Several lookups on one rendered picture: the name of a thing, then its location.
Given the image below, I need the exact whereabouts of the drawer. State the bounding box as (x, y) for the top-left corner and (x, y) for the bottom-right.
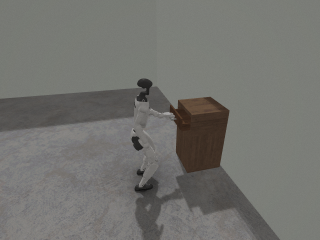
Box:
(170, 105), (191, 131)

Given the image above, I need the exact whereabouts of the cabinet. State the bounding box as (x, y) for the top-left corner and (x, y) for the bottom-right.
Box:
(176, 97), (230, 173)

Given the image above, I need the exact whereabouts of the right robot forearm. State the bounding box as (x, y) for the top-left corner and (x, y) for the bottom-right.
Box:
(135, 126), (151, 151)

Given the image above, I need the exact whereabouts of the humanoid robot torso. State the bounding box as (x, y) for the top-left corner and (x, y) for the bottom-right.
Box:
(130, 97), (150, 143)

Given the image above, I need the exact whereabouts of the left robot hand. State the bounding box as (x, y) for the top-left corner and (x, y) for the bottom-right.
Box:
(163, 112), (175, 120)

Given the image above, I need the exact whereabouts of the right robot upper arm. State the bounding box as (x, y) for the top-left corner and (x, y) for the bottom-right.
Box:
(133, 102), (148, 130)

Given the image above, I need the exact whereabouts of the right robot hand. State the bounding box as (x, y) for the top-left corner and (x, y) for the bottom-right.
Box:
(146, 148), (158, 165)

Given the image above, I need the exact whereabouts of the robot left thigh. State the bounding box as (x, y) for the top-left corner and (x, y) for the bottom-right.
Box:
(142, 130), (155, 152)

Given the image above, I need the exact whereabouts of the left robot forearm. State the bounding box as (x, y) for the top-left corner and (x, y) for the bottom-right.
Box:
(149, 108), (164, 119)

